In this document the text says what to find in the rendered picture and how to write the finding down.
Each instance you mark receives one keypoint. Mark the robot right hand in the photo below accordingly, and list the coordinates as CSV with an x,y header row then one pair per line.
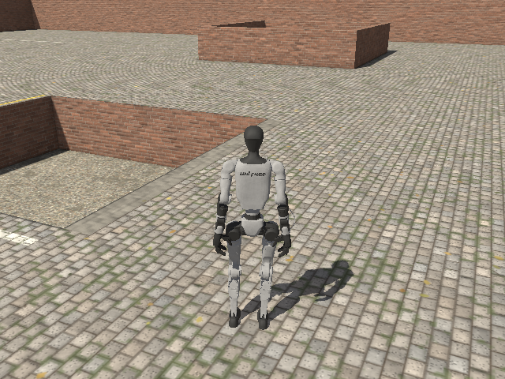
x,y
286,245

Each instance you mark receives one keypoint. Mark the robot shin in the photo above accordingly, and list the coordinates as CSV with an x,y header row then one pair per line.
x,y
233,290
265,293

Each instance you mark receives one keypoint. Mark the robot left hand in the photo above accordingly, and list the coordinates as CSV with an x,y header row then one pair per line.
x,y
217,243

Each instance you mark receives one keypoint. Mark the right robot shin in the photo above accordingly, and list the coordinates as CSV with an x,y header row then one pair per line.
x,y
265,293

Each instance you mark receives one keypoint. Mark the right robot forearm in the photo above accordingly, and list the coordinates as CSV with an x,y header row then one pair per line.
x,y
284,218

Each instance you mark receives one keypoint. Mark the robot left upper arm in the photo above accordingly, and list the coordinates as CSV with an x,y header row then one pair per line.
x,y
225,181

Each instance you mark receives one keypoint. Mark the left robot forearm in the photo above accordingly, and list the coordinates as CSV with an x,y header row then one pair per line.
x,y
220,217

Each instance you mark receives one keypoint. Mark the robot right upper arm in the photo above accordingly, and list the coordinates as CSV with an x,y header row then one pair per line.
x,y
280,182

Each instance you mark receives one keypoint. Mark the left robot shin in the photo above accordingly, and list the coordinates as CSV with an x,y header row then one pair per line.
x,y
233,290

